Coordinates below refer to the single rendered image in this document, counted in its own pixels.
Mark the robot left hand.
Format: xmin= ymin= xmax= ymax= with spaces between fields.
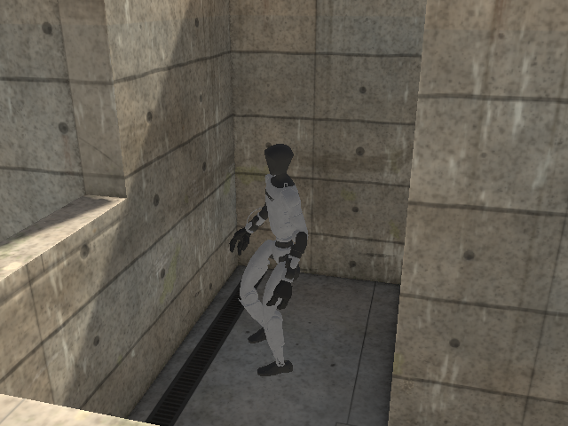
xmin=266 ymin=280 xmax=293 ymax=310

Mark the right robot thigh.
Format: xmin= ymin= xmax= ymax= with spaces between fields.
xmin=240 ymin=240 xmax=274 ymax=304

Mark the robot left foot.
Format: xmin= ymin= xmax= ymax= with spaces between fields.
xmin=257 ymin=360 xmax=293 ymax=376

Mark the robot left forearm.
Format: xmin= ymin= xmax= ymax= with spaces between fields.
xmin=281 ymin=232 xmax=307 ymax=283

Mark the robot right forearm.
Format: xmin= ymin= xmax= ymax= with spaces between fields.
xmin=245 ymin=203 xmax=268 ymax=233

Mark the robot right hand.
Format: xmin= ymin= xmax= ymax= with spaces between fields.
xmin=229 ymin=227 xmax=251 ymax=256

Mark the robot left upper arm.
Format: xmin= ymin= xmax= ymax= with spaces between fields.
xmin=281 ymin=188 xmax=309 ymax=242

